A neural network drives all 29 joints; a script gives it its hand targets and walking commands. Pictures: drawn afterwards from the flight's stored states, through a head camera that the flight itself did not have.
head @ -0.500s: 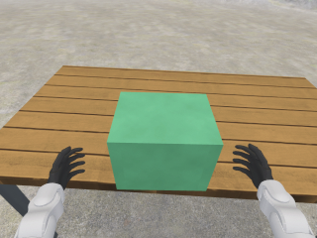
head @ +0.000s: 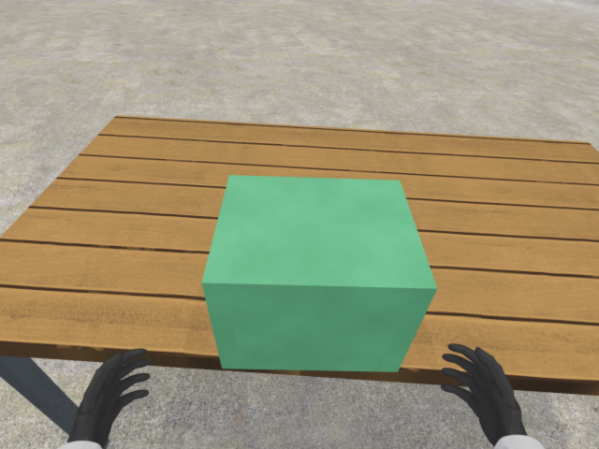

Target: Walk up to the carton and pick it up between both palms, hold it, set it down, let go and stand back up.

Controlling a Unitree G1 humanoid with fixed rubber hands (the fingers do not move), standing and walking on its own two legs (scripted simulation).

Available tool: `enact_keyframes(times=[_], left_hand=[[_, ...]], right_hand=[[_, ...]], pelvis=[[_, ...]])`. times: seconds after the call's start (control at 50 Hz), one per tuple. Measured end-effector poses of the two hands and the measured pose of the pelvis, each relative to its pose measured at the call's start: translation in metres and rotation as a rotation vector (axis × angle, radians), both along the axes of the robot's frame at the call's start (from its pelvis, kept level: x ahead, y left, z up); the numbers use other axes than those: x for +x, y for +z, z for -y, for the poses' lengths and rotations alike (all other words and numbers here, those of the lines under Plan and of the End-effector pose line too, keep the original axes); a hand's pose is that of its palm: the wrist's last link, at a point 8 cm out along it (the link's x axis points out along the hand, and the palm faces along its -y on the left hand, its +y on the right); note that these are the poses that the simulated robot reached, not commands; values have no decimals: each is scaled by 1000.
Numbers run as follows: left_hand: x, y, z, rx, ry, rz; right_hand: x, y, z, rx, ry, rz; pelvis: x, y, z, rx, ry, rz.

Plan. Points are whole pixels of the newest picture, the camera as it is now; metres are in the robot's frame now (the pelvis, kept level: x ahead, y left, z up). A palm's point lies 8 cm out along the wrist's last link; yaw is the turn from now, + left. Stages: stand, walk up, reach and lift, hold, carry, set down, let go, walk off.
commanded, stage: set down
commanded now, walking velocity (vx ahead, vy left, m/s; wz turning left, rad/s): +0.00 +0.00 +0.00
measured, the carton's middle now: (312, 272) +0.38 +0.03 +0.04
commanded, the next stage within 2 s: none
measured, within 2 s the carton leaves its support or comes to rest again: neither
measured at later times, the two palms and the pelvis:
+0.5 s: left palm out of the picture +0.12 +0.25 -0.04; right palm out of the picture +0.14 -0.21 -0.03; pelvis -0.01 -0.01 +0.00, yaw +0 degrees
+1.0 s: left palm out of the picture +0.12 +0.24 -0.06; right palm out of the picture +0.13 -0.20 -0.07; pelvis -0.01 +0.00 +0.00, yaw -2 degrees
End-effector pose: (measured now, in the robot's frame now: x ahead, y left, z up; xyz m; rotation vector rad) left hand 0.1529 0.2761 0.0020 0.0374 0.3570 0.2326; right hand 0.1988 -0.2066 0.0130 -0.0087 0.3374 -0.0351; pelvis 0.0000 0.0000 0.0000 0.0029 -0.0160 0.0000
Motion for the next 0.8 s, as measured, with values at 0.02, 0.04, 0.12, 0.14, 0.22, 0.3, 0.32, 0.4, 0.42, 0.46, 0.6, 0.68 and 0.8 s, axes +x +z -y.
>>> enact_keyframes(times=[0.02, 0.04, 0.12, 0.14, 0.22, 0.3, 0.32, 0.4, 0.42, 0.46, 0.6, 0.68, 0.8], left_hand=[[-4, -3, 1, -2, 3, -15], [-9, -6, 2, -6, 7, -31], [-20, -10, 9, -19, 20, -57], [-21, -10, 12, -18, 17, -58], [-26, -11, 19, -14, 4, -62], [-33, -26, 21, -17, -1, -142], [-35, -30, 21, -19, 2, -170], [-40, -38, 24, -23, 23, -234], [-40, -40, 24, -24, 26, -249], [-38, -42, 26, -25, 29, -278], [-24, -38, 28, -24, 16, -328], [-21, -44, 25, -27, 5, -385], [-24, -50, 23, -28, 4, -433]], right_hand=[[-4, -3, 0, 0, -2, -10], [-9, -6, 0, 1, -5, -23], [-22, -13, 3, -2, -2, -69], [-25, -15, 4, -7, -3, -74], [-35, -15, 11, -20, -16, -66], [-48, -26, 13, -21, -28, -120], [-52, -30, 13, -21, -30, -147], [-62, -42, 9, -14, -26, -245], [-62, -44, 8, -16, -23, -268], [-63, -47, 6, -20, -21, -306], [-49, -43, 4, -29, -33, -325], [-44, -47, 0, -31, -44, -338], [-47, -56, -8, -32, -34, -376]], pelvis=[[0, 0, 0, 0, 0, 6], [0, 0, 0, 0, -1, 11], [-5, 0, 2, 0, 6, 20], [-6, -1, 2, 0, 7, 22], [-11, -1, 4, 1, 7, 17], [-12, -1, 8, 4, 4, 24], [-12, -1, 9, 5, 4, 26], [-12, -1, 12, 7, 4, 29], [-13, -1, 13, 8, 5, 30], [-13, -2, 13, 8, 6, 26], [-9, -1, 10, 9, -6, -5], [-6, 0, 7, 11, -15, -8], [-3, 0, 2, 10, -22, -9]])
